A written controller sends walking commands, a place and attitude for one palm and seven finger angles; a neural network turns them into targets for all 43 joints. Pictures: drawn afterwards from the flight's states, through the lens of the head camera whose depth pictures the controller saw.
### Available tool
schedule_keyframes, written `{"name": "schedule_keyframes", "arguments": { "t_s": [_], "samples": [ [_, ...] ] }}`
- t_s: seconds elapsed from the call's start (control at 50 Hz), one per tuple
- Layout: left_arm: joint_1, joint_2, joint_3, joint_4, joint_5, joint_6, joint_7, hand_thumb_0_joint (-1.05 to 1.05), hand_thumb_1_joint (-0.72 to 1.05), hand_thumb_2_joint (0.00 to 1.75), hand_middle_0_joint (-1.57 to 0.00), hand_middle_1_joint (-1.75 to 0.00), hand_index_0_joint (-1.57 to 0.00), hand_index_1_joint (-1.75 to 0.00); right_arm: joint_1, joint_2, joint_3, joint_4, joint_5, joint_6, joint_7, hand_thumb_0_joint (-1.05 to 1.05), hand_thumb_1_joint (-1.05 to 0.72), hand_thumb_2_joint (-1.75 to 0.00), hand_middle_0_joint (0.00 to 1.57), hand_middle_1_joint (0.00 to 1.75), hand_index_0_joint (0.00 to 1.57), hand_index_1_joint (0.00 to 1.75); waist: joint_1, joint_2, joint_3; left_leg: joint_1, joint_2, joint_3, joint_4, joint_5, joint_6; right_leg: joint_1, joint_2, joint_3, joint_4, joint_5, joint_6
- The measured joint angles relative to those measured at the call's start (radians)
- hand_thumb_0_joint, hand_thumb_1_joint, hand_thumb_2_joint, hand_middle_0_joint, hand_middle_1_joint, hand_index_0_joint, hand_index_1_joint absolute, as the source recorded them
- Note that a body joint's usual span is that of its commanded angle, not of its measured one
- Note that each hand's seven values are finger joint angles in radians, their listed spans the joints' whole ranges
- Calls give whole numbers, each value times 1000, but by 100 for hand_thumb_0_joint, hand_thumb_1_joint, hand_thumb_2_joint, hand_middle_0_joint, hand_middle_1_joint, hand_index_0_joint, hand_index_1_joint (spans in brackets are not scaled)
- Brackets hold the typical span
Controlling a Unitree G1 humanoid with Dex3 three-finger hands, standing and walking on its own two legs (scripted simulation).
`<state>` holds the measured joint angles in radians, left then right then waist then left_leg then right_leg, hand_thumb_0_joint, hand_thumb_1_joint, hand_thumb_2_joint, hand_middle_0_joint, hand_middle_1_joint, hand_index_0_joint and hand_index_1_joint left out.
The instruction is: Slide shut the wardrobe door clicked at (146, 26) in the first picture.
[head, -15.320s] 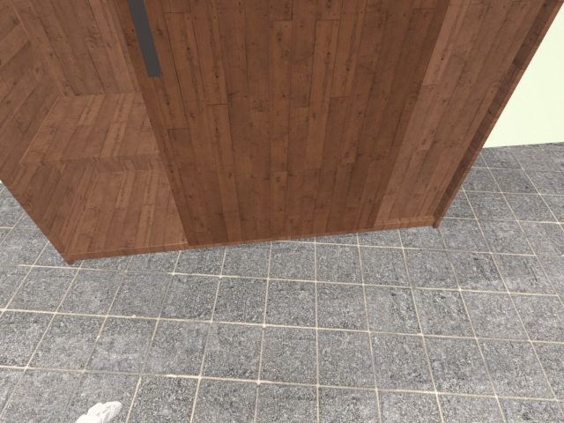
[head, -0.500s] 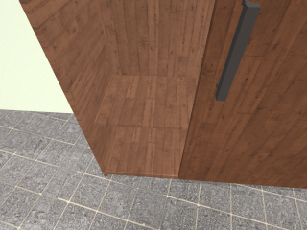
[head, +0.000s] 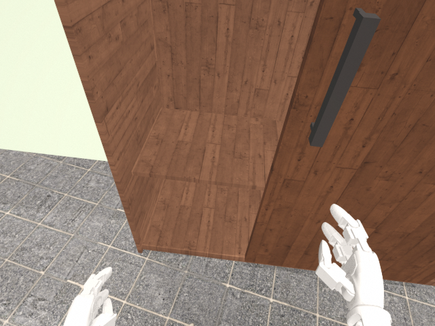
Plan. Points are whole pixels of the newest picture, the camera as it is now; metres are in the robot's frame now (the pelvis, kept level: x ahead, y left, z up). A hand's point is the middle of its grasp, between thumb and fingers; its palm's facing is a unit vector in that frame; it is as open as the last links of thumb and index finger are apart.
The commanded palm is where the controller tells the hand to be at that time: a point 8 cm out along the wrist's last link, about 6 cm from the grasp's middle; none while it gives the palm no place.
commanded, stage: raise the hand with hooked fingers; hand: right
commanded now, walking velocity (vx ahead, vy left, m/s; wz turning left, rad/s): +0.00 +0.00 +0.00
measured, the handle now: (334, 84) +0.54 -0.18 +0.22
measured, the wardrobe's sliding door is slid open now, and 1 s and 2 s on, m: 0.49 0.49 0.49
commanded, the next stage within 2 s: move the hooked fingers beside the handle in 1.82 s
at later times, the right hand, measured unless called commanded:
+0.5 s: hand (348, 276) +0.21 -0.17 +0.09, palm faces -0.11 +0.99 -0.09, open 10.8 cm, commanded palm +0.16 -0.25 +0.10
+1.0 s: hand out of the picture +0.23 -0.26 +0.20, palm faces +0.10 +0.99 -0.11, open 13.5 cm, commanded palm +0.20 -0.30 +0.19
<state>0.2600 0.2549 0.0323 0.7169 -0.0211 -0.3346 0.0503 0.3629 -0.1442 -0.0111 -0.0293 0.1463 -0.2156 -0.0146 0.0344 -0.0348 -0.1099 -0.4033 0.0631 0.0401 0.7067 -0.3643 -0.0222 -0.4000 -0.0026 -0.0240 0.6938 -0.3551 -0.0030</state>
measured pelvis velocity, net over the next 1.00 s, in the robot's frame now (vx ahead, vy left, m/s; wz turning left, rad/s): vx -0.01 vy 0.00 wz -0.02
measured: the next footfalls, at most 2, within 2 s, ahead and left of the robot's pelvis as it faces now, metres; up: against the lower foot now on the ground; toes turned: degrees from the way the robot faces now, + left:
none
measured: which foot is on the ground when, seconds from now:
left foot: down 0.00-1.00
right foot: down 0.00-1.00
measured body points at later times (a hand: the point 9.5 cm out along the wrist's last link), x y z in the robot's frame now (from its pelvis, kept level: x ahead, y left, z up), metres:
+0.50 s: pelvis -0.02 +0.03 -0.01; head -0.02 +0.04 +0.44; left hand +0.16 +0.23 -0.09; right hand +0.21 -0.23 +0.09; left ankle +0.00 +0.13 -0.72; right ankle +0.00 -0.12 -0.72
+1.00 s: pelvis -0.01 +0.00 +0.01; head -0.04 +0.01 +0.46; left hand +0.20 +0.21 -0.03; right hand +0.22 -0.31 +0.21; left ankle +0.00 +0.13 -0.72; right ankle +0.00 -0.12 -0.72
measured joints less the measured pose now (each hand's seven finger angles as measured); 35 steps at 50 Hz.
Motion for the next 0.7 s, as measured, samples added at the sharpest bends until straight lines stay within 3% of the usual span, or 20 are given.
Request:
{"name": "schedule_keyframes", "arguments": {
  "t_s": [0.06,0.1,0.2,0.28,0.32,0.36,0.4,0.46,0.54,0.62,0.7],
  "samples": [
    [-59,-15,14,-94,12,26,-35,1,92,89,-20,-30,-19,-29,-8,31,-27,25,43,-132,184,2,-73,-81,21,43,21,43,-10,46,-10,-80,-13,-16,92,-34,13,-66,-15,-12,79,-34,13],
    [-82,-21,20,-161,14,59,-44,1,92,89,-20,-30,-20,-29,35,18,-48,23,43,-140,245,1,-67,-79,22,46,22,46,-25,73,4,-107,-20,-17,140,-56,20,-90,-23,-12,122,-54,20],
    [-95,-11,26,-266,12,118,-35,1,91,89,-20,-30,-19,-29,194,-50,-117,-33,49,-63,211,1,-54,-74,23,53,23,54,-79,69,34,-115,-32,19,181,-81,36,-120,-37,26,184,-80,34],
    [-89,-6,-4,-239,11,96,-16,1,91,89,-19,-30,-19,-29,203,-83,-202,-85,96,-144,196,1,-45,-70,24,59,23,60,-111,37,40,-117,-39,70,182,-83,45,-159,-43,79,223,-84,42],
    [-89,-2,-30,-206,4,75,-6,1,91,89,-20,-30,-19,-29,146,-83,-209,-105,132,-194,235,1,-40,-68,23,62,23,63,-118,12,56,-110,-43,92,178,-78,48,-170,-45,103,239,-83,43],
    [-86,-6,-58,-171,-4,59,5,1,91,89,-20,-30,-20,-29,67,-85,-192,-115,151,-206,293,1,-35,-66,23,65,23,66,-116,-9,67,-102,-45,104,168,-70,48,-171,-45,115,241,-78,42],
    [-78,-18,-82,-140,-12,52,15,1,91,89,-20,-30,-20,-30,-15,-104,-171,-102,151,-169,355,1,-30,-64,23,68,23,69,-103,-21,67,-95,-47,102,153,-59,47,-163,-46,112,226,-68,40],
    [-52,-42,-104,-117,-21,62,27,1,91,89,-20,-30,-20,-30,-100,-155,-173,-41,152,-33,414,1,-23,-61,24,73,24,73,-71,-24,59,-78,-48,76,117,-36,43,-127,-49,85,175,-47,40],
    [1,-49,-100,-123,-28,78,34,1,90,89,-20,-30,-20,-30,-104,-187,-248,-7,200,132,378,0,-14,-57,26,79,26,79,-29,-17,54,-34,-50,36,59,-9,38,-55,-51,41,92,-19,38],
    [59,-24,-74,-119,-27,55,27,1,91,89,-20,-30,-20,-30,-59,-178,-336,-80,219,134,299,0,-5,-53,26,85,26,85,-30,-6,52,7,-50,22,9,10,33,-9,-49,26,40,-4,33],
    [82,18,-59,-94,-32,20,23,1,91,89,-20,-30,-20,-30,-62,-177,-357,-124,213,83,303,0,4,-49,27,91,27,91,-57,-9,56,46,-44,30,-30,24,25,19,-42,32,15,6,25]
  ]
}}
